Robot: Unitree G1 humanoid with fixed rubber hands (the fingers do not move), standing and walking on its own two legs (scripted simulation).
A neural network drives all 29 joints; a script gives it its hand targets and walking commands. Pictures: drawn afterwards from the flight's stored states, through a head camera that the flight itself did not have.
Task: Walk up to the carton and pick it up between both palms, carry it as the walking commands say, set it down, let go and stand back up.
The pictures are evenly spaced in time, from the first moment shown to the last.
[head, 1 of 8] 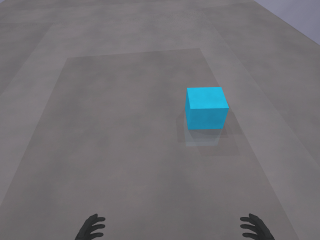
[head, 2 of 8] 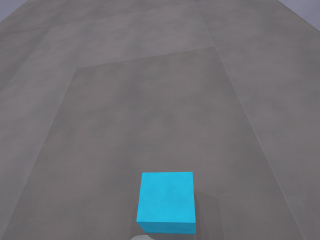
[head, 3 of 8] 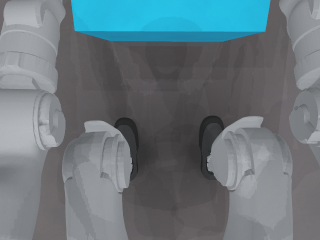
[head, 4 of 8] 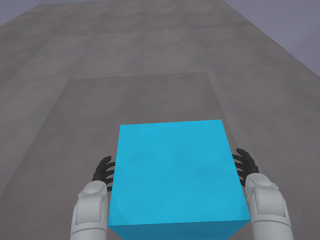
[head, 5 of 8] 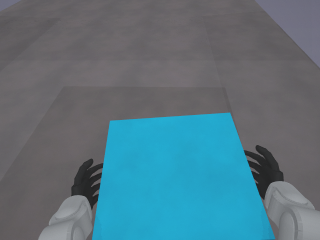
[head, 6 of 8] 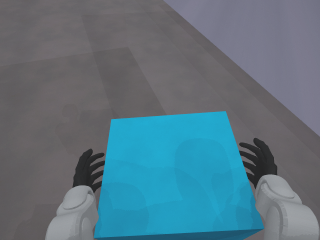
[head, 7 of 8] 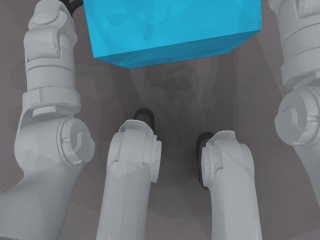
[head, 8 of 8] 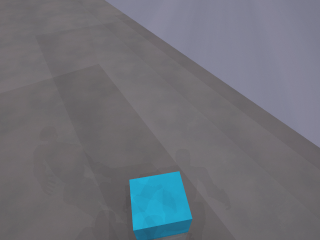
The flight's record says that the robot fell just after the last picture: no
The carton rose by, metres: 0.72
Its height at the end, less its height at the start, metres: +0.00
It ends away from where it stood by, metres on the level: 3.19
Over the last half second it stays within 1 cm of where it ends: yes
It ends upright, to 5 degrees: yes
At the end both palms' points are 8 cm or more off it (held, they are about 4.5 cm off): yes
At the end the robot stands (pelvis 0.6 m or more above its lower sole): yes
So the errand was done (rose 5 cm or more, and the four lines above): yes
